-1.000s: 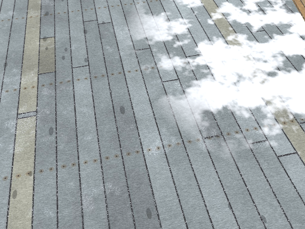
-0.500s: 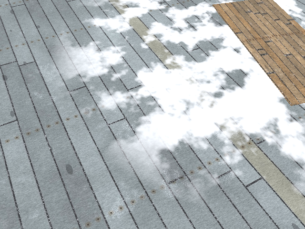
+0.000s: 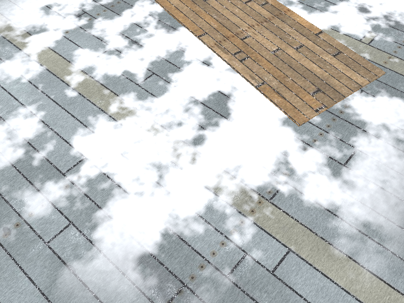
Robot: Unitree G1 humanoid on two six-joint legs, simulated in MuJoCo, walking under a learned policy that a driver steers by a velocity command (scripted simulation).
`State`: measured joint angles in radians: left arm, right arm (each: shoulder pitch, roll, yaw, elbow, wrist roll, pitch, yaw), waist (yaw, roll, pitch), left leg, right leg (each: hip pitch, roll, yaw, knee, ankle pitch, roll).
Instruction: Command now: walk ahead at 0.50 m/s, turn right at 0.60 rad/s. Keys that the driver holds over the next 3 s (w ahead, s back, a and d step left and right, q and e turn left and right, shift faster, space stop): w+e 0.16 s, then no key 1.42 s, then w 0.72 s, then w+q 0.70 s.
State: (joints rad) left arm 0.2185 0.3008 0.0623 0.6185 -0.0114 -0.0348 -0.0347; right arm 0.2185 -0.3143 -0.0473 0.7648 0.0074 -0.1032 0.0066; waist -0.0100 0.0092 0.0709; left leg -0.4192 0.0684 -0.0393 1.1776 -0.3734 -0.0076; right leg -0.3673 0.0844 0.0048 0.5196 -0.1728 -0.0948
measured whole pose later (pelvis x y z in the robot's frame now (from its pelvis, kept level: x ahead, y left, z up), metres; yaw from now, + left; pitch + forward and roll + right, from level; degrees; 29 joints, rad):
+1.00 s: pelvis +0.30 +0.02 +0.00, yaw -12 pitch -1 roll +1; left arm 0.23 0.23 0.03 0.81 0.01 0.00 0.03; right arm 0.13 -0.25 -0.02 0.92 -0.01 -0.01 0.00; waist -0.01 0.00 0.03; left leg -0.25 0.00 0.00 0.53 -0.25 0.00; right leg -0.19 0.00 0.05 0.55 -0.34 0.01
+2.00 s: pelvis +0.40 +0.03 +0.01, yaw -11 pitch +1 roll -1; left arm 0.25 0.25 0.05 0.99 -0.03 -0.10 0.00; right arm 0.41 -0.20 -0.02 1.11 0.01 -0.10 0.02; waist -0.04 -0.02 -0.01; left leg -0.08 -0.03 0.02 0.38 -0.31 0.05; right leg -0.48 -0.04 0.00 1.12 -0.31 -0.06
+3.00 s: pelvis +0.95 -0.05 +0.00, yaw +9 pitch +1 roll +0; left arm 0.19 0.27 0.05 0.88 -0.02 -0.13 0.00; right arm 0.21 -0.26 -0.08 0.79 0.01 -0.06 0.03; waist -0.01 -0.01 0.05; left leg -0.34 -0.10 0.01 0.48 -0.16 0.11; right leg -0.42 -0.06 0.04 1.22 -0.37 -0.02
